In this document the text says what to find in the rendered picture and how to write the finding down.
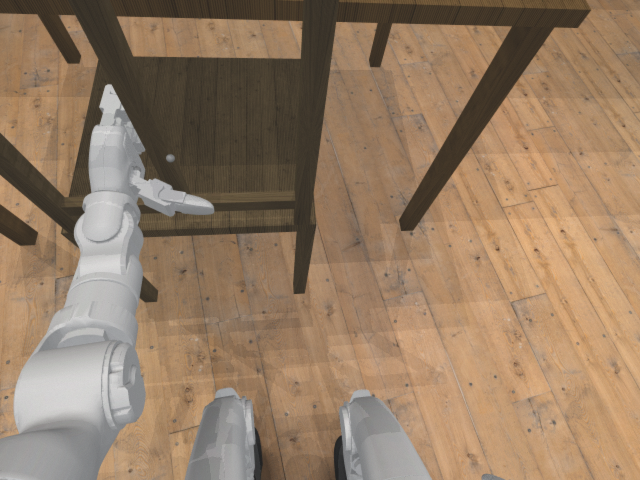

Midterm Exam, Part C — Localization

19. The right robot shin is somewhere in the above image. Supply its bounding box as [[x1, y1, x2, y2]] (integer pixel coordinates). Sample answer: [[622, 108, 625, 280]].
[[343, 389, 384, 480]]

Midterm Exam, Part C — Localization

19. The chair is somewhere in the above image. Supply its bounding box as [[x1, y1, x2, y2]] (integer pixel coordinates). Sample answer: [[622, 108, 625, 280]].
[[0, 0, 339, 302]]

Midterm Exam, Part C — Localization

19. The left robot hand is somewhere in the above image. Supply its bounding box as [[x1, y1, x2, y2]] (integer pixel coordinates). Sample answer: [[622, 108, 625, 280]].
[[89, 84, 214, 217]]

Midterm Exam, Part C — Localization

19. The table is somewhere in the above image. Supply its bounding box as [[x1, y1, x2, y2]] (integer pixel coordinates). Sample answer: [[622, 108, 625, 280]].
[[0, 0, 591, 246]]

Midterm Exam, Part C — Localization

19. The robot left upper arm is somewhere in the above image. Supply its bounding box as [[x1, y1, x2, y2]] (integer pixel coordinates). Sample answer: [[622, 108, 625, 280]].
[[0, 340, 146, 480]]

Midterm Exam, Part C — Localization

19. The robot left thigh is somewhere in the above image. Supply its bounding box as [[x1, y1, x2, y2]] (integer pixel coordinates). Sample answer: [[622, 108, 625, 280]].
[[185, 395, 255, 480]]

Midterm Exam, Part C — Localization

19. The left robot forearm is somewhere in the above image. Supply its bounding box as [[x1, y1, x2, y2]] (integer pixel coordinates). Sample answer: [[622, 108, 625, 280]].
[[13, 191, 144, 432]]

